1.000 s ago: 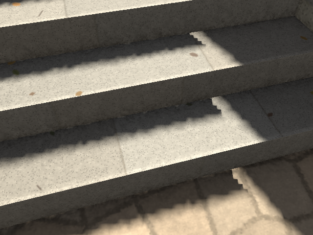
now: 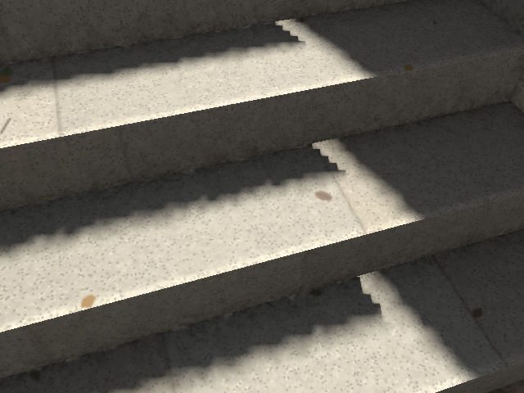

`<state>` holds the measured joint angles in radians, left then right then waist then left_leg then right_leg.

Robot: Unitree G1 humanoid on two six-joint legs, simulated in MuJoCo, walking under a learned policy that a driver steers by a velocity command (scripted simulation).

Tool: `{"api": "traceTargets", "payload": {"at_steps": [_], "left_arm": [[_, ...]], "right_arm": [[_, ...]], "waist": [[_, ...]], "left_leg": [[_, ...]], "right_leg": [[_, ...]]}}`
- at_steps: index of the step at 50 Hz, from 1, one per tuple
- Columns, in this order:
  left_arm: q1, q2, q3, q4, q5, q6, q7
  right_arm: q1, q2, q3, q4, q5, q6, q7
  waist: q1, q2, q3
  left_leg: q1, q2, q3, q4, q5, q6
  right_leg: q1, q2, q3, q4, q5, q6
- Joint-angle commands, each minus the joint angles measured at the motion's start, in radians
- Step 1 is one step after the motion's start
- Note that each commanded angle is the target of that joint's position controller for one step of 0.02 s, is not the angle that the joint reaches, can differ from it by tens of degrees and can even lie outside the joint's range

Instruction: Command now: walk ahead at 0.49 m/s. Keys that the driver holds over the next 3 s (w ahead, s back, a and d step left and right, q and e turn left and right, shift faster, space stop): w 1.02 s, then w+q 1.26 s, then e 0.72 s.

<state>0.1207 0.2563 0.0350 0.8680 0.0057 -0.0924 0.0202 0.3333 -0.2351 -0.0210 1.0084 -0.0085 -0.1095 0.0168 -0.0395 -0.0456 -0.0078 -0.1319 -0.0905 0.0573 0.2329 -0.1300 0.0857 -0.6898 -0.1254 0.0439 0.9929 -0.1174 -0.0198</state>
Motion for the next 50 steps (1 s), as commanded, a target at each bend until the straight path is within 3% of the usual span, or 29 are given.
{"api": "traceTargets", "payload": {"at_steps": [1,4,7,10,11,12,13,14,15,17,18,21,23,25,27,28,29,31,33,34,35,36,37,38,40,42,44,47,50], "left_arm": [[-0.020,0.004,-0.010,-0.049,-0.002,0.000,0.000],[-0.018,0.010,-0.013,-0.025,-0.020,0.019,-0.001],[-0.060,0.026,-0.007,-0.050,-0.012,0.017,-0.007],[0.248,0.068,0.039,0.044,-0.005,-0.005,-0.019],[0.421,0.158,0.067,0.096,0.006,0.003,-0.013],[0.397,0.183,0.047,0.092,0.013,0.028,-0.013],[0.469,0.174,0.057,0.115,0.035,0.029,-0.009],[0.407,0.080,0.037,0.120,0.019,0.035,-0.012],[0.344,0.008,0.012,0.120,0.008,0.046,-0.019],[0.264,-0.053,-0.029,0.130,0.022,0.055,-0.036],[0.328,-0.073,-0.042,0.176,0.028,0.063,-0.039],[0.395,-0.080,-0.069,0.229,0.034,0.069,-0.040],[0.323,-0.079,-0.086,0.213,0.042,0.069,-0.037],[0.324,-0.066,-0.093,0.203,0.024,0.061,-0.028],[0.456,-0.008,-0.075,0.239,-0.020,0.059,0.012],[0.466,0.003,-0.068,0.249,-0.048,0.058,0.022],[0.456,0.024,-0.069,0.245,-0.063,0.060,0.030],[0.535,0.110,-0.048,0.254,-0.011,0.061,0.032],[0.433,0.138,-0.027,0.232,0.025,0.054,0.046],[0.468,0.032,-0.031,0.206,0.018,0.031,0.017],[0.374,-0.049,-0.040,0.200,0.037,0.000,-0.039],[0.294,-0.079,-0.029,0.154,0.014,-0.024,-0.095],[0.093,-0.125,-0.042,0.023,-0.020,-0.017,-0.109],[-0.006,-0.127,-0.056,-0.064,-0.025,-0.017,-0.100],[0.146,-0.159,-0.075,-0.056,-0.029,0.007,-0.075],[0.221,-0.188,-0.100,-0.044,-0.037,0.019,-0.067],[0.179,-0.148,-0.105,-0.063,-0.024,0.031,-0.043],[0.062,-0.128,-0.106,-0.094,0.000,0.035,-0.028],[-0.008,-0.156,-0.106,-0.080,-0.025,0.040,-0.021]], "right_arm": [[-0.043,-0.158,-0.030,-0.072,0.010,-0.011,-0.020],[0.024,-0.148,-0.029,-0.057,0.012,0.008,-0.017],[0.010,-0.154,-0.027,-0.064,0.018,0.020,-0.026],[-0.032,-0.151,-0.024,-0.070,0.033,0.041,-0.033],[-0.077,-0.120,-0.010,-0.107,0.018,0.027,-0.025],[-0.005,0.021,0.025,-0.099,-0.033,-0.004,-0.006],[0.131,-0.006,0.017,-0.046,0.031,-0.025,0.005],[0.045,-0.056,0.005,-0.065,0.056,-0.024,0.013],[-0.080,-0.035,0.010,-0.109,0.059,-0.013,0.013],[-0.135,0.062,0.041,-0.161,0.038,0.020,0.004],[-0.138,0.118,0.060,-0.180,0.043,0.034,0.004],[-0.186,0.178,0.104,-0.274,0.061,0.040,-0.006],[-0.263,0.177,0.125,-0.354,0.037,0.028,-0.001],[-0.363,0.143,0.138,-0.416,0.013,0.022,0.003],[-0.507,0.149,0.161,-0.497,-0.015,0.019,-0.022],[-0.499,0.137,0.157,-0.490,-0.010,0.016,-0.024],[-0.461,0.121,0.154,-0.481,0.008,0.006,-0.022],[-0.343,0.063,0.109,-0.434,0.032,0.009,-0.005],[-0.095,-0.056,0.057,-0.356,0.017,0.013,0.022],[0.064,-0.164,0.015,-0.262,-0.023,0.036,0.023],[0.239,-0.210,-0.006,-0.163,-0.043,0.075,-0.013],[0.206,-0.100,0.015,-0.107,-0.047,0.074,-0.037],[0.103,0.000,0.044,-0.073,-0.019,0.058,-0.020],[0.015,0.111,0.073,-0.032,-0.021,0.043,0.005],[-0.038,0.229,0.094,0.029,-0.036,0.034,0.035],[-0.062,0.181,0.082,0.038,-0.033,0.035,0.055],[-0.079,0.113,0.071,0.027,-0.037,0.030,0.053],[0.051,0.072,0.070,0.067,-0.020,0.020,0.027],[0.273,0.040,0.061,0.131,-0.032,0.026,0.009]], "waist": [[0.027,0.075,0.017],[0.006,0.125,0.005],[0.023,0.151,0.020],[0.180,0.115,-0.130],[0.229,-0.022,-0.178],[0.124,-0.236,-0.159],[0.129,-0.230,-0.262],[0.115,-0.102,-0.117],[0.113,-0.038,-0.021],[0.041,0.020,0.091],[0.044,-0.023,0.093],[0.031,-0.021,0.136],[-0.003,0.019,0.132],[0.006,0.012,0.093],[0.052,-0.032,-0.009],[0.047,-0.035,-0.062],[0.007,-0.073,-0.106],[-0.050,-0.256,-0.200],[-0.193,-0.330,-0.314],[-0.176,0.068,-0.408],[-0.219,0.413,-0.407],[-0.168,0.300,-0.279],[-0.083,0.183,-0.005],[-0.010,0.090,0.112],[0.115,0.016,0.080],[0.168,0.023,0.073],[0.171,0.034,0.065],[0.106,0.090,0.033],[-0.007,0.161,0.018]], "left_leg": [[-0.118,0.250,-0.113,-0.101,0.318,0.140],[-0.053,0.282,-0.133,-0.070,0.205,0.139],[0.063,0.333,-0.184,0.026,0.387,0.126],[0.076,0.238,-0.092,0.437,0.739,0.070],[-0.226,0.147,-0.049,0.792,0.401,0.003],[-0.582,0.024,-0.045,1.141,-0.410,-0.040],[-0.716,-0.005,-0.200,1.388,-0.447,-0.035],[-0.893,0.059,-0.153,1.555,-0.409,-0.028],[-1.001,0.097,-0.109,1.670,-0.364,-0.022],[-1.085,0.145,-0.097,1.826,-0.317,-0.029],[-1.152,0.130,-0.062,2.085,-0.344,-0.022],[-1.383,0.086,-0.157,2.334,-0.282,0.009],[-1.315,0.098,-0.134,2.144,-0.131,0.010],[-1.114,0.122,0.005,1.790,0.024,-0.034],[-0.896,0.180,0.123,1.545,-0.035,-0.062],[-0.798,0.186,0.146,1.386,-0.083,-0.044],[-0.617,0.133,0.200,1.202,-0.146,-0.015],[-0.524,0.012,0.241,1.103,-0.430,0.009],[-0.293,0.065,-0.072,0.860,-0.398,0.102],[0.003,0.262,-0.547,0.562,-0.491,0.254],[0.191,0.415,-1.128,0.020,-0.575,0.380],[0.064,0.463,-1.212,-0.008,-0.706,0.317],[-0.145,0.442,-0.960,0.071,-0.716,0.224],[-0.315,0.394,-0.683,0.126,-0.566,0.155],[-0.377,0.295,-0.356,0.168,-0.296,0.037],[-0.373,0.253,-0.160,0.157,-0.155,-0.001],[-0.455,0.223,-0.037,0.087,-0.149,0.007],[-0.426,0.226,-0.053,0.043,-0.123,0.067],[-0.027,0.315,-0.210,0.092,-0.095,0.107]], "right_leg": [[0.136,0.026,-0.038,-0.216,0.120,0.018],[0.186,0.059,-0.071,-0.236,0.067,0.019],[0.169,0.083,-0.083,-0.314,-0.078,-0.027],[0.529,0.148,-0.122,-0.599,0.029,-0.090],[0.815,-0.034,0.138,-0.665,0.220,-0.139],[0.969,-0.202,0.367,-0.542,0.822,-0.183],[0.984,-0.318,0.584,-0.666,0.365,-0.376],[0.904,-0.282,0.506,-0.709,0.002,-0.363],[0.788,-0.236,0.424,-0.746,-0.251,-0.304],[0.551,-0.161,0.331,-0.775,-0.359,-0.234],[0.510,-0.170,0.319,-0.794,-0.328,-0.231],[0.463,-0.168,0.227,-0.763,-0.220,-0.172],[0.305,-0.091,0.089,-0.775,-0.174,-0.119],[0.143,-0.001,-0.005,-0.842,-0.125,-0.126],[0.220,-0.044,0.056,-0.996,0.070,-0.173],[0.361,-0.052,0.022,-1.001,0.248,-0.166],[0.421,-0.029,-0.045,-0.934,0.701,-0.152],[0.731,-0.113,-0.027,-0.720,1.582,-0.184],[0.802,-0.144,-0.013,-0.386,1.872,-0.217],[0.435,-0.003,-0.010,-0.096,1.514,-0.185],[0.123,0.243,0.125,0.366,0.075,-0.149],[-0.087,0.274,0.330,0.839,-0.073,-0.148],[-0.277,0.229,0.276,0.934,-0.111,-0.177],[-0.332,0.196,0.193,0.993,-0.089,-0.196],[-0.342,0.174,0.200,1.092,-0.015,-0.225],[-0.404,0.153,0.193,1.030,0.048,-0.212],[-0.376,0.144,0.118,0.850,0.153,-0.150],[-0.401,0.122,0.009,0.746,0.250,-0.066],[-0.762,0.093,0.001,0.990,0.142,-0.048]]}}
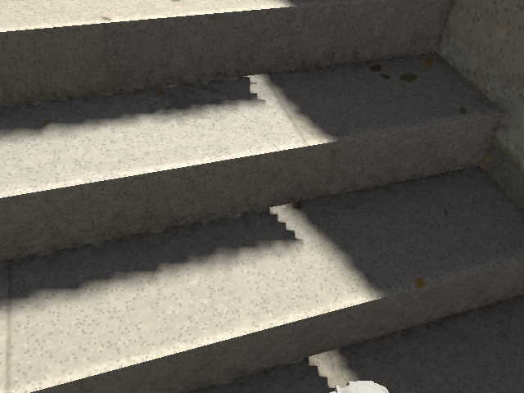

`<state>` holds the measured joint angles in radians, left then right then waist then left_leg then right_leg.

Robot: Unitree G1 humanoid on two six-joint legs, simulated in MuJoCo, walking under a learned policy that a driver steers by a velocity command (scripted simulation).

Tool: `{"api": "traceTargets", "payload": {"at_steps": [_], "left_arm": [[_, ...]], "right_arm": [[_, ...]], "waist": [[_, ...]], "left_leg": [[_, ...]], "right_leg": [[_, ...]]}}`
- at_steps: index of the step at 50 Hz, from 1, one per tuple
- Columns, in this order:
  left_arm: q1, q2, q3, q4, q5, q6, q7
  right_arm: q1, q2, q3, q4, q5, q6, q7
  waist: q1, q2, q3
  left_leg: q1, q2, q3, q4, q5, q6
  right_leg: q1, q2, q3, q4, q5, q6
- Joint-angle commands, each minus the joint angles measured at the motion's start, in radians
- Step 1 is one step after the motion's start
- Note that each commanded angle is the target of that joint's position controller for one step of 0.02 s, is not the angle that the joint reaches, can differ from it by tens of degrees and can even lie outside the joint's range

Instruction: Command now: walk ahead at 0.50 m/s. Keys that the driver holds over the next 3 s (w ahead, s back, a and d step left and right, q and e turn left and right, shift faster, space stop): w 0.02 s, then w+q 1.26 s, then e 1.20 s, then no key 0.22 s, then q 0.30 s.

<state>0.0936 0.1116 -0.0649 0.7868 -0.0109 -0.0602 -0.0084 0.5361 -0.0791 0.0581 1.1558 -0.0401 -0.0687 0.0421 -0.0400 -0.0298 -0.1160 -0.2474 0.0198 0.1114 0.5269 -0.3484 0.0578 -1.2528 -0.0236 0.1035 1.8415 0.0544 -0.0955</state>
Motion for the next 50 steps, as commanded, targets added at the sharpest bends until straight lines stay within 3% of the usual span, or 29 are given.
{"api": "traceTargets", "payload": {"at_steps": [1,6,8,9,10,11,12,13,14,15,16,17,18,19,21,24,27,30,36,37,39,41,42,43,44,45,46,48,50], "left_arm": [[-0.049,-0.006,-0.006,-0.026,-0.009,0.001,0.003],[-0.363,-0.074,-0.062,-0.204,-0.007,-0.035,-0.036],[-0.466,-0.085,-0.084,-0.297,-0.009,-0.049,-0.055],[-0.532,-0.113,-0.112,-0.339,0.006,-0.056,-0.072],[-0.503,-0.075,-0.099,-0.332,0.004,-0.052,-0.072],[-0.411,-0.054,-0.075,-0.329,0.007,-0.068,-0.066],[-0.219,0.038,-0.025,-0.288,-0.013,-0.074,-0.048],[0.012,0.144,0.029,-0.235,-0.011,-0.061,-0.031],[0.235,0.260,0.079,-0.162,0.003,-0.054,-0.023],[0.370,0.361,0.124,-0.081,0.054,-0.043,-0.020],[0.411,0.396,0.132,-0.052,0.073,-0.019,0.006],[0.324,0.312,0.112,-0.009,0.054,-0.005,0.006],[0.217,0.186,0.080,0.028,0.034,0.004,-0.001],[0.158,0.058,0.056,0.087,0.040,0.002,-0.010],[0.104,-0.050,0.031,0.168,0.061,-0.019,-0.017],[0.139,-0.017,0.047,0.212,0.048,-0.017,-0.025],[0.108,0.004,0.020,0.189,0.096,-0.019,-0.025],[0.227,0.061,0.017,0.226,0.062,-0.003,-0.013],[0.442,0.168,0.047,0.233,0.055,-0.002,0.056],[0.444,0.237,0.074,0.237,0.039,0.006,0.075],[0.457,0.216,0.087,0.229,0.017,0.029,0.086],[0.445,0.251,0.078,0.242,0.009,0.022,0.080],[0.429,0.325,0.094,0.225,0.016,0.020,0.076],[0.346,0.347,0.100,0.173,0.013,0.016,0.063],[0.308,0.325,0.102,0.093,0.017,-0.007,0.052],[0.282,0.181,0.074,0.041,0.028,-0.052,0.006],[0.225,0.199,0.108,0.050,0.014,-0.076,-0.031],[0.019,0.109,0.094,-0.083,0.015,-0.072,-0.031],[0.013,0.021,0.051,-0.147,0.049,-0.082,-0.030]], "right_arm": [[0.106,-0.108,-0.020,-0.014,-0.001,-0.012,-0.023],[0.194,-0.091,-0.023,-0.023,0.017,0.027,-0.078],[0.219,-0.073,-0.021,-0.022,0.030,0.050,-0.105],[0.198,-0.117,-0.043,-0.035,0.062,0.055,-0.119],[0.147,-0.106,-0.038,-0.043,0.067,0.047,-0.108],[0.171,-0.144,-0.041,-0.039,0.062,0.026,-0.085],[0.175,-0.190,-0.042,-0.021,0.039,0.005,-0.065],[0.147,-0.290,-0.066,-0.020,0.024,0.001,-0.058],[0.005,-0.349,-0.093,-0.080,0.023,-0.004,-0.067],[0.077,-0.175,-0.070,-0.119,0.032,-0.028,-0.055],[0.050,-0.110,-0.074,-0.107,0.024,-0.054,-0.028],[-0.063,-0.058,-0.086,-0.182,0.048,-0.066,0.007],[-0.209,-0.006,-0.070,-0.281,0.063,-0.047,0.017],[-0.268,-0.001,-0.067,-0.322,0.064,-0.022,0.012],[-0.227,-0.028,-0.062,-0.353,0.073,0.010,0.009],[-0.224,0.050,-0.016,-0.363,0.079,0.031,0.007],[-0.283,-0.021,-0.020,-0.362,0.055,0.062,-0.017],[-0.368,-0.009,-0.006,-0.419,0.059,0.079,-0.042],[-0.692,-0.059,0.016,-0.604,0.065,0.058,-0.020],[-0.746,-0.021,0.040,-0.636,0.065,0.055,0.000],[-0.839,-0.025,0.043,-0.640,0.072,0.051,0.031],[-0.739,-0.049,0.011,-0.647,0.045,0.030,0.034],[-0.571,-0.114,-0.022,-0.619,0.049,0.024,0.035],[-0.383,-0.227,-0.074,-0.562,0.054,0.024,0.036],[-0.234,-0.341,-0.120,-0.527,0.037,0.043,0.028],[-0.195,-0.460,-0.158,-0.490,0.031,0.067,0.003],[-0.183,-0.418,-0.150,-0.474,0.011,0.066,-0.022],[-0.170,-0.219,-0.096,-0.382,0.014,0.041,-0.009],[-0.219,-0.099,-0.059,-0.296,0.011,0.015,0.008]], "waist": [[-0.034,0.141,0.145],[-0.099,0.128,0.243],[-0.107,0.126,0.282],[-0.099,0.118,0.278],[-0.062,0.080,0.229],[0.002,0.214,0.122],[0.117,0.321,-0.002],[0.249,0.422,-0.127],[0.367,0.367,-0.207],[0.291,-0.091,-0.405],[0.265,-0.246,-0.497],[0.202,-0.186,-0.338],[0.123,-0.148,-0.152],[0.071,-0.069,0.015],[-0.024,-0.060,0.098],[-0.071,-0.013,0.153],[-0.079,-0.015,0.160],[-0.040,-0.024,0.222],[0.083,-0.037,0.190],[0.077,-0.079,0.179],[0.120,0.009,0.218],[0.007,-0.117,0.051],[-0.081,-0.254,-0.049],[-0.162,-0.321,-0.146],[-0.191,-0.168,-0.232],[-0.100,0.273,-0.340],[-0.084,0.189,-0.397],[-0.018,0.078,-0.063],[0.075,0.030,0.060]], "left_leg": [[0.190,0.228,-0.303,-0.204,0.118,0.135],[0.388,0.295,-0.419,-0.285,0.026,0.133],[0.260,0.297,-0.403,-0.403,0.085,0.129],[0.049,0.305,-0.346,-0.595,0.173,0.148],[-0.104,0.256,-0.250,-0.652,0.363,0.153],[-0.112,0.240,-0.202,-0.542,0.944,0.149],[0.020,0.223,-0.151,-0.361,1.569,0.127],[0.207,0.228,-0.161,-0.154,1.808,0.092],[0.088,0.207,-0.206,0.118,1.711,0.060],[-0.239,0.026,-0.213,0.468,1.073,0.026],[-0.293,-0.107,-0.328,0.967,0.277,0.005],[-0.398,-0.083,-0.424,1.256,0.256,0.019],[-0.502,-0.045,-0.349,1.336,0.296,0.047],[-0.581,-0.008,-0.282,1.363,0.312,0.092],[-0.628,0.017,-0.285,1.499,0.266,0.166],[-0.824,0.012,-0.301,1.521,0.287,0.179],[-0.889,-0.044,-0.208,1.676,0.395,0.108],[-1.147,-0.024,-0.214,1.753,0.317,0.077],[-1.310,0.088,-0.106,1.439,0.265,0.021],[-1.227,0.155,-0.030,1.297,0.125,0.031],[-1.032,0.147,0.083,1.000,0.029,0.056],[-0.516,-0.042,0.244,0.920,-0.066,0.130],[-0.393,-0.100,0.205,0.822,-0.096,0.170],[-0.242,-0.159,0.107,0.607,-0.128,0.208],[0.108,-0.024,-0.311,0.424,-0.149,0.286],[0.315,0.164,-0.960,-0.094,-0.459,0.372],[0.315,0.238,-1.179,-0.289,-0.556,0.277],[-0.003,0.179,-0.911,-0.198,-0.460,0.111],[-0.166,0.094,-0.675,-0.113,-0.256,0.042]], "right_leg": [[-0.294,-0.033,-0.049,0.123,-0.066,0.033],[-0.611,-0.146,-0.138,0.165,-0.289,0.104],[-0.474,-0.185,-0.146,-0.015,-0.244,0.100],[-0.124,-0.189,-0.191,-0.262,-0.322,0.073],[0.259,-0.142,-0.308,-0.454,-0.276,0.054],[0.589,-0.042,-0.354,-0.479,-0.356,0.029],[0.816,0.036,-0.350,-0.526,-0.391,-0.007],[0.919,0.050,-0.232,-0.667,-0.465,-0.037],[1.137,-0.043,0.002,-0.785,-0.430,-0.081],[1.468,-0.299,0.523,-1.143,-0.554,-0.214],[1.431,-0.460,0.977,-1.555,-0.672,-0.257],[1.242,-0.458,0.891,-1.593,-0.715,-0.178],[1.068,-0.421,0.642,-1.527,-0.739,-0.098],[0.889,-0.385,0.371,-1.421,-0.707,-0.055],[0.803,-0.323,0.108,-1.426,-0.509,0.013],[0.830,-0.292,-0.136,-1.478,-0.316,0.048],[0.754,-0.281,-0.257,-1.551,-0.272,-0.002],[0.923,-0.293,-0.263,-1.562,-0.306,0.016],[1.239,-0.337,-0.287,-1.696,-0.300,0.003],[1.247,-0.370,-0.317,-1.832,-0.231,-0.024],[1.250,-0.333,-0.395,-1.878,-0.118,-0.035],[1.190,-0.322,-0.474,-1.654,1.241,-0.055],[1.302,-0.343,-0.436,-1.469,1.649,-0.060],[1.359,-0.304,-0.417,-1.233,1.698,-0.046],[0.998,-0.233,-0.363,-0.906,1.302,0.015],[0.683,0.018,-0.219,-0.560,-0.116,0.081],[0.602,0.053,0.056,-0.196,-0.206,0.067],[0.396,0.010,0.050,0.075,-0.129,-0.006],[0.272,-0.027,0.039,0.297,-0.119,-0.079]]}}
Over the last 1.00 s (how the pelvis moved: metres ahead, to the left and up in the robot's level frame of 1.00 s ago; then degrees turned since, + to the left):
0.45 -0.01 0.17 0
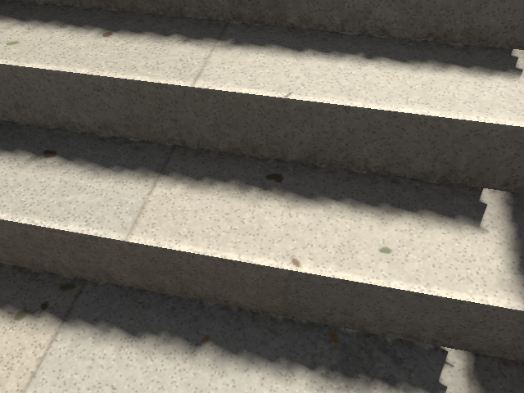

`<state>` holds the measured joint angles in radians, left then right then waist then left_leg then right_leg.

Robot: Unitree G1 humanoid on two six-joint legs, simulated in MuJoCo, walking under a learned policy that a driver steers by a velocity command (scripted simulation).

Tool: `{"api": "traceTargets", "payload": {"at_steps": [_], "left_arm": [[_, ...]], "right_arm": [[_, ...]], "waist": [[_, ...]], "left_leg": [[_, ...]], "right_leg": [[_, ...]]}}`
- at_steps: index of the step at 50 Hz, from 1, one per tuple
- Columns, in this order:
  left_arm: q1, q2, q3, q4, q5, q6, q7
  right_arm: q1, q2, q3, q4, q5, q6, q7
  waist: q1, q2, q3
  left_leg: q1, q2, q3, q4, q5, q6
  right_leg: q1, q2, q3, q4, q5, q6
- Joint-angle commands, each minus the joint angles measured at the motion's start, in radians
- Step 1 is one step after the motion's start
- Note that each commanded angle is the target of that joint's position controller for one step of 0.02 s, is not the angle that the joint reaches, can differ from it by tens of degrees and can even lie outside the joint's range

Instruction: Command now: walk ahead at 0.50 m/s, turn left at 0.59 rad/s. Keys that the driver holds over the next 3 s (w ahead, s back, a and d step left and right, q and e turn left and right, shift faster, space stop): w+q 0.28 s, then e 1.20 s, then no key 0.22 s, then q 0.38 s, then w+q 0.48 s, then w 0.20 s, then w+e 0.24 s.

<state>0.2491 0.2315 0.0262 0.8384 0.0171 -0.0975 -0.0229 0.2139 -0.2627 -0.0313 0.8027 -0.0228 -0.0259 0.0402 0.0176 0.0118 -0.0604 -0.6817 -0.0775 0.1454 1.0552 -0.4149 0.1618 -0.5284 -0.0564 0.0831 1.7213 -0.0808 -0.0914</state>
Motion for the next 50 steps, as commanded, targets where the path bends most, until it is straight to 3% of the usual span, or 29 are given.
{"api": "traceTargets", "payload": {"at_steps": [1,2,5,8,11,14,16,18,19,20,21,22,23,24,25,26,27,30,32,34,37,39,41,44,46,47,48,49,50], "left_arm": [[-0.102,-0.122,-0.058,-0.205,0.023,-0.045,-0.029],[-0.055,-0.167,-0.084,-0.206,0.022,-0.045,-0.031],[-0.078,-0.118,-0.092,-0.205,0.003,-0.023,-0.021],[-0.201,-0.196,-0.128,-0.251,-0.003,-0.011,-0.008],[-0.425,-0.216,-0.158,-0.341,0.014,-0.028,0.001],[-0.623,-0.221,-0.177,-0.428,0.023,-0.043,0.018],[-0.580,-0.168,-0.150,-0.405,0.004,-0.045,0.008],[-0.392,-0.090,-0.098,-0.338,-0.006,-0.041,0.012],[-0.237,0.010,-0.065,-0.297,-0.020,-0.034,0.010],[-0.106,0.065,-0.042,-0.243,-0.018,-0.024,-0.002],[0.090,0.101,-0.029,-0.151,0.020,-0.012,-0.023],[0.183,0.138,-0.010,-0.085,0.059,0.008,-0.014],[0.219,0.089,-0.014,-0.018,0.089,0.045,0.025],[0.133,-0.027,-0.033,0.001,0.060,0.060,0.043],[0.034,-0.096,-0.050,0.014,0.016,0.059,0.046],[-0.016,-0.131,-0.059,0.037,0.005,0.048,0.045],[-0.051,-0.140,-0.061,0.047,0.006,0.040,0.039],[-0.049,-0.119,-0.061,0.057,0.011,0.040,0.012],[-0.028,-0.080,-0.057,0.043,0.011,0.049,0.003],[-0.006,0.010,-0.028,0.000,0.014,0.057,0.035],[0.065,0.092,0.012,-0.075,0.003,0.078,0.072],[0.034,0.067,0.014,-0.141,0.009,0.115,0.088],[0.028,0.043,0.020,-0.177,0.015,0.133,0.085],[0.027,0.028,0.027,-0.212,0.010,0.145,0.080],[-0.020,0.029,0.024,-0.223,-0.004,0.129,0.070],[-0.027,0.007,0.017,-0.232,-0.012,0.111,0.059],[0.009,-0.043,0.009,-0.241,-0.013,0.093,0.047],[0.084,-0.002,0.020,-0.223,-0.030,0.080,0.039],[0.082,0.087,0.043,-0.194,-0.037,0.083,0.030]], "right_arm": [[0.121,0.101,0.036,0.078,0.002,-0.027,0.014],[0.112,0.107,0.039,0.079,0.001,-0.029,0.020],[0.070,0.098,0.049,0.059,-0.008,-0.015,0.014],[0.197,0.061,0.051,0.125,-0.023,-0.003,0.004],[0.268,0.077,0.057,0.163,0.006,0.013,-0.005],[0.392,0.066,0.039,0.180,0.008,0.032,-0.075],[0.353,0.042,0.029,0.185,0.032,0.037,-0.113],[0.335,0.010,0.023,0.199,0.019,0.031,-0.110],[0.303,-0.075,0.009,0.182,0.028,0.007,-0.109],[0.219,-0.095,0.005,0.171,0.031,-0.004,-0.106],[0.199,-0.077,0.008,0.156,-0.011,-0.022,-0.094],[0.244,-0.010,-0.002,0.144,-0.005,-0.034,-0.063],[0.195,0.051,0.008,0.144,-0.024,-0.050,-0.020],[0.157,0.049,0.002,0.102,-0.003,-0.055,0.024],[0.030,0.107,0.025,0.015,-0.008,-0.042,0.033],[-0.017,0.114,0.039,-0.042,-0.020,-0.045,0.037],[0.024,0.117,0.048,-0.049,-0.021,-0.041,0.032],[0.084,0.161,0.087,-0.082,0.003,-0.054,0.007],[0.038,0.146,0.096,-0.125,-0.030,-0.057,-0.019],[-0.039,0.122,0.100,-0.173,-0.047,-0.053,-0.056],[-0.127,0.076,0.079,-0.199,-0.028,-0.034,-0.094],[-0.091,0.069,0.072,-0.162,0.012,0.000,-0.101],[-0.154,0.053,0.056,-0.154,0.024,0.011,-0.105],[-0.167,0.026,0.032,-0.156,0.049,0.006,-0.112],[-0.063,-0.017,0.005,-0.112,0.043,0.002,-0.106],[-0.033,-0.033,-0.005,-0.102,0.030,-0.002,-0.104],[0.028,-0.086,-0.019,-0.106,-0.010,-0.004,-0.104],[0.031,-0.098,-0.028,-0.147,-0.044,0.010,-0.110],[0.000,-0.027,-0.013,-0.199,-0.051,0.011,-0.107]], "waist": [[0.042,-0.007,0.013],[0.075,-0.035,0.016],[0.105,-0.049,0.057],[0.041,0.106,0.070],[-0.030,0.115,0.132],[-0.112,0.126,0.091],[-0.063,0.109,-0.001],[0.033,0.175,-0.210],[0.106,0.307,-0.218],[0.171,0.329,-0.242],[0.219,0.172,-0.356],[0.173,-0.293,-0.422],[0.149,-0.522,-0.393],[0.079,-0.285,-0.239],[0.017,-0.094,-0.020],[-0.047,0.039,0.075],[-0.089,0.075,0.080],[-0.146,0.065,0.100],[-0.144,0.040,0.062],[-0.123,-0.071,-0.010],[-0.055,-0.137,-0.140],[-0.021,-0.135,-0.170],[0.020,-0.134,-0.080],[0.025,-0.205,-0.021],[-0.024,-0.218,-0.035],[-0.030,-0.154,-0.062],[-0.019,0.122,-0.151],[-0.020,0.322,-0.220],[-0.027,0.154,-0.213]], "left_leg": [[0.311,0.157,-0.622,-0.644,-0.078,-0.069],[0.318,0.146,-0.528,-0.603,0.051,-0.090],[0.198,0.103,-0.370,-0.597,0.178,-0.125],[0.243,0.132,-0.474,-0.634,0.179,-0.112],[0.207,0.100,-0.520,-0.715,0.089,-0.101],[0.348,0.187,-0.628,-0.900,0.329,0.015],[0.584,0.224,-0.461,-0.927,0.825,-0.022],[0.610,0.193,-0.296,-0.797,1.826,-0.036],[0.754,0.260,-0.345,-0.711,2.116,-0.003],[0.890,0.285,-0.333,-0.552,2.264,0.011],[0.788,0.285,-0.339,-0.367,2.139,0.046],[0.454,0.103,-0.311,0.027,1.421,-0.035],[0.230,-0.123,-0.373,0.488,0.301,-0.129],[0.095,-0.106,-0.453,0.763,0.216,-0.116],[-0.022,-0.072,-0.427,0.856,0.169,-0.107],[-0.069,-0.024,-0.365,0.872,0.180,-0.073],[-0.115,0.014,-0.331,0.949,0.174,-0.056],[-0.246,0.089,-0.244,0.865,0.245,-0.050],[-0.202,0.103,-0.165,0.723,0.389,-0.090],[-0.113,0.097,-0.080,0.501,0.436,-0.157],[-0.068,0.084,-0.103,0.268,0.390,-0.237],[-0.088,0.065,-0.151,0.199,0.301,-0.266],[-0.093,0.059,-0.175,0.052,0.209,-0.267],[0.092,0.043,-0.187,-0.307,0.072,-0.243],[0.285,0.063,-0.194,-0.605,0.307,-0.210],[0.421,0.112,-0.216,-0.670,0.481,-0.185],[0.750,0.300,-0.416,-0.597,1.127,-0.059],[0.831,0.564,-0.654,-0.606,1.355,0.162],[0.757,0.580,-0.646,-0.603,1.220,0.212]], "right_leg": [[-0.532,0.005,0.049,0.486,0.009,-0.099],[-0.609,-0.005,0.044,0.490,0.049,-0.099],[-0.672,-0.045,-0.047,0.337,0.119,-0.036],[-0.913,-0.010,-0.123,0.695,0.054,0.001],[-0.956,-0.010,-0.183,0.431,0.059,0.032],[-0.888,-0.010,-0.250,0.138,-0.020,0.083],[-0.726,0.008,-0.308,-0.130,-0.093,0.045],[-0.179,0.139,-0.363,-0.328,-0.149,-0.015],[-0.110,0.139,-0.274,-0.532,-0.242,-0.030],[-0.055,0.119,-0.160,-0.713,-0.270,-0.056],[0.225,0.059,0.009,-0.762,-0.184,-0.114],[0.530,-0.121,0.429,-1.032,0.127,-0.284],[0.583,-0.214,0.841,-1.358,0.403,-0.360],[0.367,-0.201,0.812,-1.346,0.053,-0.294],[0.141,-0.164,0.655,-1.304,-0.103,-0.235],[0.005,-0.119,0.475,-1.284,-0.169,-0.186],[-0.016,-0.088,0.381,-1.286,-0.183,-0.151],[-0.029,-0.010,0.145,-1.295,-0.010,-0.111],[-0.101,0.052,0.053,-1.248,0.161,-0.099],[-0.108,0.092,0.036,-1.242,0.349,-0.097],[0.138,0.017,0.184,-1.267,0.445,-0.071],[0.281,-0.032,0.291,-1.281,0.226,-0.090],[0.300,-0.063,0.372,-1.316,0.019,-0.111],[0.316,-0.069,0.399,-1.298,0.188,-0.109],[0.350,-0.031,0.378,-1.219,0.392,-0.095],[0.287,0.022,0.317,-1.100,0.335,-0.066],[-0.004,0.147,0.192,-0.807,-0.154,0.007],[-0.211,0.265,0.069,-0.425,-0.610,0.108],[-0.277,0.191,0.068,-0.166,-0.635,0.181]]}}
Over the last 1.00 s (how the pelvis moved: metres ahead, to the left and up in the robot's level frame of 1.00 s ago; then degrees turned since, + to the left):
0.56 0.06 0.28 28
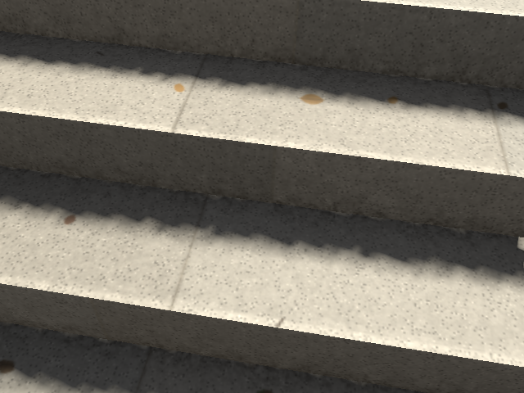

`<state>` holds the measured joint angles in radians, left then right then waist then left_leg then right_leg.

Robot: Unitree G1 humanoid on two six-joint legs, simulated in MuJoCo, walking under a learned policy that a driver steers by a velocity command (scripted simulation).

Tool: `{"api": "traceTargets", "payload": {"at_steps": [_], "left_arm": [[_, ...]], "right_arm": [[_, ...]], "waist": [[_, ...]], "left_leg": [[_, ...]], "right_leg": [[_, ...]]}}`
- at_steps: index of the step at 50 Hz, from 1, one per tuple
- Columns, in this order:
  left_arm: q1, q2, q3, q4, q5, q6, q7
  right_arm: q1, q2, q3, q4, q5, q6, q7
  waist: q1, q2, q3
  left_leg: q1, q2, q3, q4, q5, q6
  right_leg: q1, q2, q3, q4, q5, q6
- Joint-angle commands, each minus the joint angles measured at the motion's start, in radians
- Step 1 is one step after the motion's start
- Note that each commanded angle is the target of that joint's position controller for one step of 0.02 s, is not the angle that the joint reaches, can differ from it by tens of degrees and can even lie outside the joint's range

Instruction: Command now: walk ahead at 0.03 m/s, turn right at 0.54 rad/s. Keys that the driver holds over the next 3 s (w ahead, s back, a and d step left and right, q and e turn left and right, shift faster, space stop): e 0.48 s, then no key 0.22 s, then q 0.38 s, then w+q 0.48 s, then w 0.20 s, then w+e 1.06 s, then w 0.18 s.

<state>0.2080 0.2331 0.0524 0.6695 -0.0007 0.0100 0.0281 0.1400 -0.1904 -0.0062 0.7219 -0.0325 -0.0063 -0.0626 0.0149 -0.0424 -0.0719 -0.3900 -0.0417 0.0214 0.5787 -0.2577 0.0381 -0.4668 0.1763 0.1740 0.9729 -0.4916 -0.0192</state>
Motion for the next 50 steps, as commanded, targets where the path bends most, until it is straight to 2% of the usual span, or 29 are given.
{"api": "traceTargets", "payload": {"at_steps": [1,3,4,6,9,12,15,17,18,19,21,23,24,25,26,27,28,29,30,34,37,39,41,44,45,46,47,48,50], "left_arm": [[0.054,0.081,0.018,-0.040,-0.031,-0.006,-0.020],[-0.019,0.048,0.002,-0.093,-0.020,0.020,-0.014],[-0.063,0.021,-0.013,-0.122,-0.019,0.017,-0.022],[-0.137,0.002,-0.039,-0.176,-0.021,0.001,-0.038],[-0.143,-0.001,-0.049,-0.191,-0.022,0.010,-0.022],[-0.160,0.012,-0.052,-0.214,-0.016,0.016,0.001],[-0.194,-0.005,-0.064,-0.214,-0.003,0.015,-0.002],[-0.229,-0.010,-0.061,-0.207,-0.012,0.025,-0.007],[-0.234,-0.003,-0.053,-0.210,-0.025,0.033,-0.011],[-0.217,0.000,-0.043,-0.219,-0.023,0.040,-0.011],[-0.142,0.016,-0.021,-0.194,-0.012,0.047,-0.014],[-0.087,0.065,0.017,-0.158,-0.013,0.036,-0.023],[-0.054,0.137,0.038,-0.153,-0.003,0.032,-0.030],[0.008,0.246,0.054,-0.173,0.027,0.028,-0.024],[0.012,0.200,0.036,-0.204,0.071,0.008,-0.036],[-0.004,0.137,0.016,-0.187,0.082,0.002,-0.045],[-0.082,0.092,0.007,-0.173,0.055,0.008,-0.041],[-0.144,0.052,-0.011,-0.184,0.028,0.014,-0.037],[-0.185,0.037,-0.021,-0.185,0.021,0.016,-0.031],[-0.135,-0.005,-0.041,-0.153,0.039,-0.004,-0.018],[-0.124,-0.045,-0.049,-0.128,0.042,-0.003,-0.011],[-0.097,-0.051,-0.048,-0.109,0.048,0.002,-0.007],[-0.079,-0.028,-0.039,-0.104,0.044,0.006,0.001],[-0.063,0.061,0.000,-0.104,0.012,0.001,0.014],[-0.057,0.064,0.010,-0.113,0.020,0.001,0.015],[-0.067,0.051,0.013,-0.117,0.028,0.007,0.021],[-0.092,0.046,0.016,-0.119,0.026,0.013,0.029],[-0.108,0.029,0.017,-0.121,0.017,0.018,0.039],[-0.103,0.000,0.015,-0.120,0.014,0.022,0.042]], "right_arm": [[0.027,-0.079,-0.033,-0.145,-0.036,-0.003,-0.008],[-0.031,-0.076,-0.026,-0.157,0.004,0.003,-0.025],[-0.013,-0.089,-0.027,-0.151,0.015,0.007,-0.036],[0.021,-0.120,-0.033,-0.151,0.011,0.006,-0.048],[0.060,-0.175,-0.054,-0.155,0.003,0.001,-0.050],[0.052,-0.202,-0.066,-0.164,0.013,-0.005,-0.034],[-0.005,-0.204,-0.072,-0.179,0.015,0.006,-0.022],[-0.012,-0.211,-0.075,-0.183,0.015,0.011,-0.009],[0.007,-0.228,-0.081,-0.174,0.015,0.012,-0.001],[0.012,-0.250,-0.090,-0.165,0.018,0.012,0.004],[-0.027,-0.237,-0.090,-0.164,0.026,0.016,0.019],[0.073,-0.161,-0.071,-0.098,0.045,0.035,0.030],[0.106,-0.119,-0.061,-0.093,0.024,0.031,0.032],[0.094,-0.072,-0.038,-0.144,-0.006,0.012,0.041],[0.048,-0.086,-0.045,-0.119,0.027,-0.005,0.041],[0.001,-0.085,-0.041,-0.100,0.061,-0.011,0.048],[0.002,-0.056,-0.036,-0.085,0.057,-0.005,0.046],[-0.007,-0.062,-0.033,-0.086,0.043,0.006,0.037],[-0.002,-0.074,-0.039,-0.091,0.026,0.013,0.031],[0.069,-0.061,-0.041,-0.049,0.033,0.022,0.020],[0.089,-0.015,-0.024,-0.023,0.040,0.035,0.023],[0.047,0.009,-0.016,-0.016,0.044,0.051,0.024],[0.046,-0.020,-0.025,-0.018,0.045,0.058,0.019],[0.074,-0.109,-0.046,-0.028,0.015,0.043,0.025],[0.066,-0.131,-0.055,-0.044,0.020,0.028,0.029],[0.053,-0.112,-0.058,-0.048,0.039,0.017,0.032],[0.045,-0.077,-0.053,-0.061,0.042,0.012,0.030],[0.058,-0.067,-0.055,-0.066,0.029,0.016,0.023],[0.053,-0.073,-0.059,-0.096,0.019,0.020,0.015]], "waist": [[-0.024,0.145,-0.125],[0.004,0.066,-0.014],[-0.008,0.062,0.014],[-0.018,0.095,0.022],[-0.023,0.197,-0.043],[-0.022,0.169,-0.053],[-0.019,0.142,-0.073],[-0.043,0.197,-0.080],[-0.054,0.243,-0.087],[-0.047,0.288,-0.087],[-0.016,0.277,-0.091],[-0.025,0.149,-0.045],[-0.034,-0.010,-0.035],[-0.032,-0.311,-0.107],[0.046,-0.253,-0.285],[0.041,-0.149,-0.208],[-0.005,-0.131,-0.100],[-0.029,-0.123,-0.036],[-0.047,-0.128,-0.022],[-0.043,-0.087,-0.065],[-0.043,-0.092,-0.056],[-0.006,-0.130,-0.013],[0.013,-0.167,0.021],[0.015,-0.028,0.018],[0.034,0.069,0.006],[0.028,0.143,0.005],[0.012,0.139,0.017],[0.004,0.115,0.010],[0.003,0.109,0.007]], "left_leg": [[0.382,0.473,-0.430,-0.125,0.821,0.308],[0.254,0.350,-0.291,-0.151,0.473,0.217],[0.231,0.301,-0.228,-0.176,0.448,0.207],[0.274,0.274,-0.141,-0.172,0.490,0.201],[0.298,0.353,-0.137,-0.192,0.634,0.246],[0.326,0.383,-0.092,-0.188,0.571,0.223],[0.252,0.341,0.020,-0.170,0.388,0.164],[0.124,0.320,0.094,-0.195,0.274,0.144],[0.125,0.354,0.076,-0.219,0.230,0.149],[0.145,0.399,0.053,-0.216,0.221,0.144],[0.181,0.449,0.044,-0.157,0.267,0.109],[0.243,0.323,0.129,0.044,0.258,0.028],[0.044,0.253,0.162,0.277,-0.040,-0.029],[-0.335,0.133,0.131,0.648,-0.366,-0.143],[-0.326,0.106,-0.044,0.970,-0.355,-0.175],[-0.346,0.136,-0.095,1.001,-0.273,-0.165],[-0.374,0.139,-0.093,1.009,-0.212,-0.157],[-0.354,0.145,-0.097,1.007,-0.163,-0.163],[-0.285,0.129,-0.079,1.025,-0.113,-0.160],[-0.198,0.098,-0.067,1.010,-0.024,-0.141],[-0.095,0.123,-0.066,0.623,-0.068,-0.141],[0.031,0.109,-0.018,0.306,-0.195,-0.143],[0.068,0.099,-0.007,0.060,-0.191,-0.132],[0.085,0.115,-0.063,-0.065,0.188,-0.058],[0.069,0.123,-0.088,-0.028,0.291,-0.030],[0.027,0.123,-0.117,-0.014,0.258,0.015],[-0.005,0.119,-0.135,-0.006,0.223,0.034],[-0.015,0.121,-0.156,-0.002,0.185,0.045],[-0.035,0.116,-0.185,0.023,0.139,0.053]], "right_leg": [[-0.396,-0.072,-0.048,0.797,-0.190,0.147],[-0.471,-0.121,-0.028,0.958,-0.067,0.163],[-0.485,-0.115,-0.064,0.994,-0.005,0.166],[-0.544,-0.152,-0.082,0.877,0.103,0.182],[-0.543,-0.184,-0.120,0.994,0.106,0.208],[-0.579,-0.238,-0.088,0.939,0.116,0.207],[-0.419,-0.298,-0.145,0.547,0.267,0.168],[-0.161,-0.279,-0.235,0.223,0.283,0.136],[-0.099,-0.263,-0.261,0.135,0.246,0.126],[-0.063,-0.265,-0.257,0.067,0.195,0.109],[0.022,-0.263,-0.241,-0.145,0.247,0.047],[0.125,-0.181,-0.257,-0.558,0.328,0.002],[0.294,-0.254,-0.129,-0.517,0.747,-0.010],[0.525,-0.509,0.219,-0.410,1.329,-0.169],[0.447,-0.624,0.362,-0.481,1.217,-0.335],[0.347,-0.555,0.262,-0.523,0.882,-0.320],[0.276,-0.482,0.195,-0.534,0.662,-0.258],[0.202,-0.449,0.144,-0.534,0.617,-0.226],[0.132,-0.429,0.096,-0.535,0.647,-0.214],[0.182,-0.412,0.038,-0.509,0.787,-0.221],[0.237,-0.385,-0.025,-0.533,0.715,-0.188],[0.225,-0.378,-0.050,-0.580,0.622,-0.172],[0.274,-0.393,0.008,-0.574,0.560,-0.196],[0.289,-0.377,0.020,-0.512,0.476,-0.150],[0.281,-0.320,-0.047,-0.478,0.382,-0.118],[0.280,-0.280,-0.114,-0.464,0.305,-0.085],[0.263,-0.272,-0.144,-0.454,0.262,-0.069],[0.246,-0.273,-0.167,-0.430,0.226,-0.054],[0.209,-0.273,-0.197,-0.404,0.198,-0.038]]}}
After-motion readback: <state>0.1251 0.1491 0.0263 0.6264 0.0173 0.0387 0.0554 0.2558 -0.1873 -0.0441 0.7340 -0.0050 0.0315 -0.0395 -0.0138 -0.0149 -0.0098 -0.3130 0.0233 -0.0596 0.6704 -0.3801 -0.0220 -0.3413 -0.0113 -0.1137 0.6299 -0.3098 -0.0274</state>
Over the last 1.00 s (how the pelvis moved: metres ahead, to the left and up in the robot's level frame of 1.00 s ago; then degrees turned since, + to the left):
0.43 0.03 0.25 -3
